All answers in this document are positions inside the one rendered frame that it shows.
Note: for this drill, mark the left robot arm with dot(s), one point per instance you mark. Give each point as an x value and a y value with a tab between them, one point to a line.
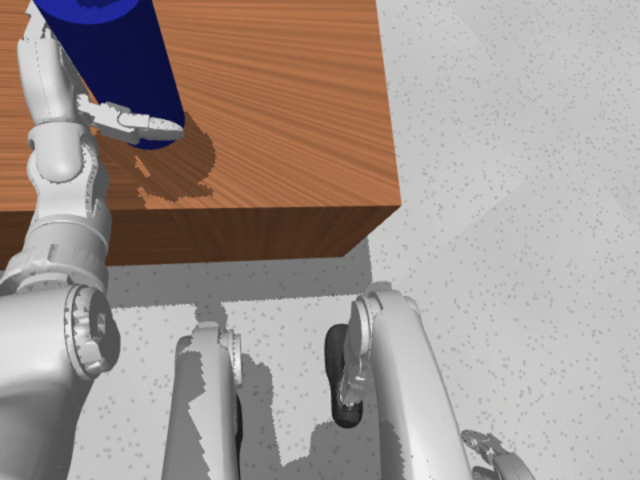
57	333

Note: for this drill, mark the left robot hand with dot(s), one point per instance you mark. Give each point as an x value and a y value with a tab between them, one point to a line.
54	91

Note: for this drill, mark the bottle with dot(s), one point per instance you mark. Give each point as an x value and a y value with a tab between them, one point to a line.
118	49

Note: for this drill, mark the right robot foot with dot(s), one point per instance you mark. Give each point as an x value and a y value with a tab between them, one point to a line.
344	416

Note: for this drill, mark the right robot hand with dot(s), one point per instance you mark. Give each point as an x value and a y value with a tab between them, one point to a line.
507	466

